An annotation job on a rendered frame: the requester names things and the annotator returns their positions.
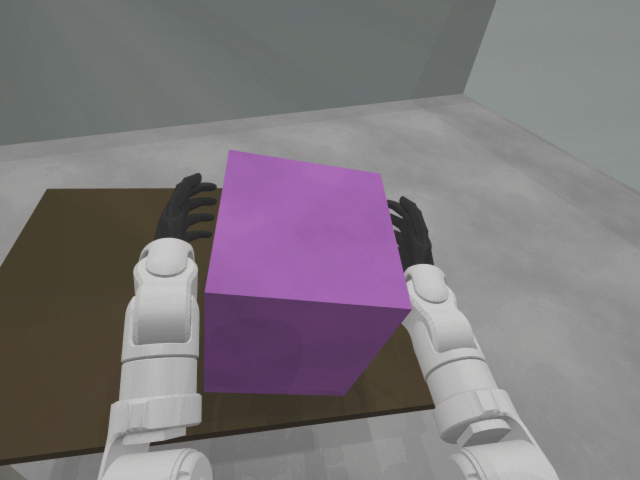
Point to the right robot hand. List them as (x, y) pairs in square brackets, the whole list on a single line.
[(413, 241)]

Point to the robot left upper arm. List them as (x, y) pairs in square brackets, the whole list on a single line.
[(177, 464)]

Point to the table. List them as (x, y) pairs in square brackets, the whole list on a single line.
[(64, 289)]

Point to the left robot hand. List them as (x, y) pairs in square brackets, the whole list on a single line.
[(174, 220)]

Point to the right robot forearm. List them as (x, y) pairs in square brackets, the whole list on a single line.
[(469, 409)]

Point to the left robot forearm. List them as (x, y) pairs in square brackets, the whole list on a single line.
[(158, 395)]

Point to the carton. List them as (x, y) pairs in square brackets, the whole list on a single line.
[(305, 283)]

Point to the robot right upper arm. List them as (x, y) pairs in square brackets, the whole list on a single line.
[(509, 460)]

